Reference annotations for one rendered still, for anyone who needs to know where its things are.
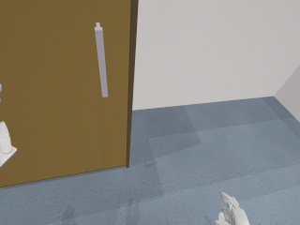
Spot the handle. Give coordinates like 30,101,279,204
95,22,108,98

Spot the wardrobe door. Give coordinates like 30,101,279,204
0,0,131,187

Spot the robot right hand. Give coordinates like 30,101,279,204
216,191,250,225

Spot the robot left hand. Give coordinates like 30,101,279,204
0,83,17,168

